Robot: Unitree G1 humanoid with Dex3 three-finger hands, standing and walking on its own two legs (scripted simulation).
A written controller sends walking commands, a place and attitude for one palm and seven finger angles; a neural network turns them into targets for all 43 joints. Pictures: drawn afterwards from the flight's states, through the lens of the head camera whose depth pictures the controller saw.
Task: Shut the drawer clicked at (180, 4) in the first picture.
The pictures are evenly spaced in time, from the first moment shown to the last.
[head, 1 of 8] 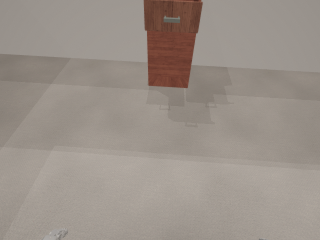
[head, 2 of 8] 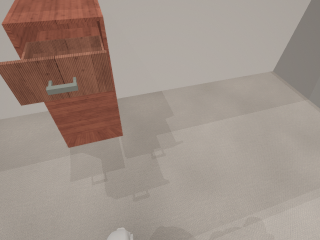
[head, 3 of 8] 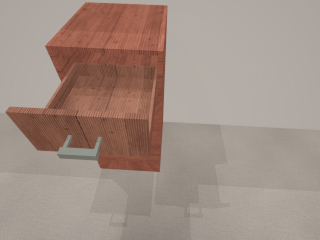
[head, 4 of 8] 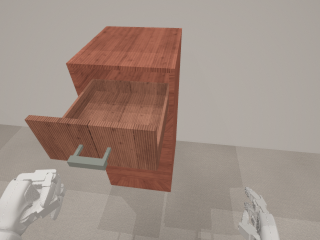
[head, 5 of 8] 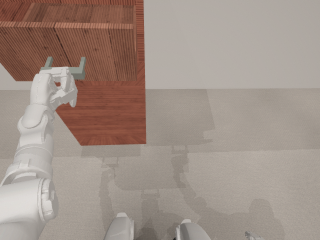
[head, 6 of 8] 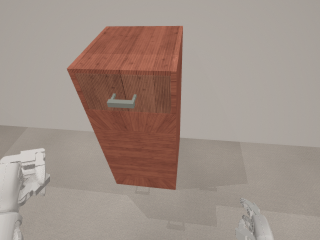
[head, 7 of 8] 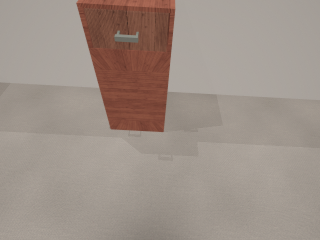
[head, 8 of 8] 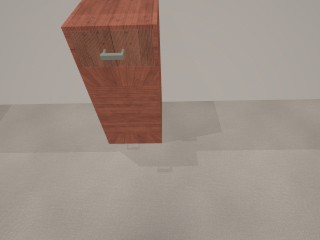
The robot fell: no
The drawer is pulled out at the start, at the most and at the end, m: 0.30 0.30 0.00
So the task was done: yes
